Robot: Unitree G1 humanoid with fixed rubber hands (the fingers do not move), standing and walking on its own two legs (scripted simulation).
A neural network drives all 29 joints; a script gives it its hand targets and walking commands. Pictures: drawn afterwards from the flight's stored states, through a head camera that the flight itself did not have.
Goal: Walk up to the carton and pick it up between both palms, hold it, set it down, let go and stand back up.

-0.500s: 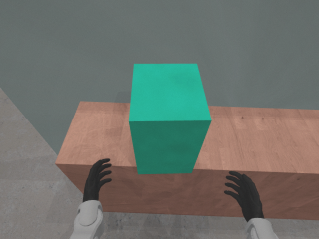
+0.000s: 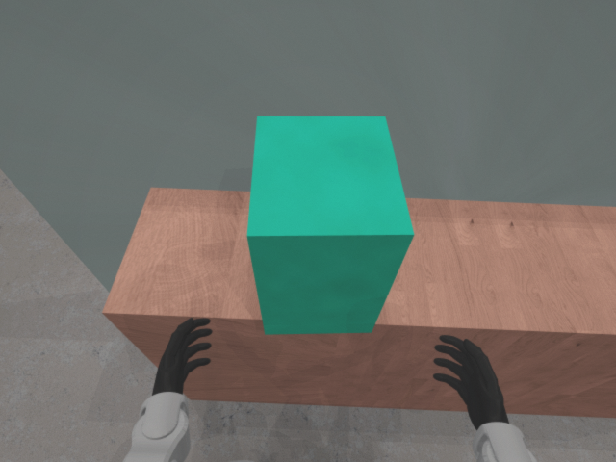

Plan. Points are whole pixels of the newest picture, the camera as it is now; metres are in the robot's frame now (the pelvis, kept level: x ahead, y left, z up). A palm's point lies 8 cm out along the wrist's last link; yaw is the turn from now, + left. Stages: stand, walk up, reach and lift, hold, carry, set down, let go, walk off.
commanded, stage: set down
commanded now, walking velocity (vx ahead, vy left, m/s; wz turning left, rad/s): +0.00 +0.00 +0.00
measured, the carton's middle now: (319, 235) +0.42 +0.00 +0.01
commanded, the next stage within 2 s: let go in 0.86 s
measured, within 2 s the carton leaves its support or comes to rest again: neither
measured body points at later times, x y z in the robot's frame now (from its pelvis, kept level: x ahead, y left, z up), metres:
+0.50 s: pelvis +0.00 +0.00 +0.00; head +0.06 +0.01 +0.45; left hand +0.21 +0.20 -0.07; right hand +0.20 -0.21 -0.06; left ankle +0.03 +0.13 -0.74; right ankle +0.03 -0.12 -0.74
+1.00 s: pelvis +0.01 +0.00 +0.00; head +0.07 +0.01 +0.45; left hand +0.20 +0.22 -0.09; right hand +0.19 -0.21 -0.08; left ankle +0.03 +0.13 -0.74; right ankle +0.03 -0.12 -0.74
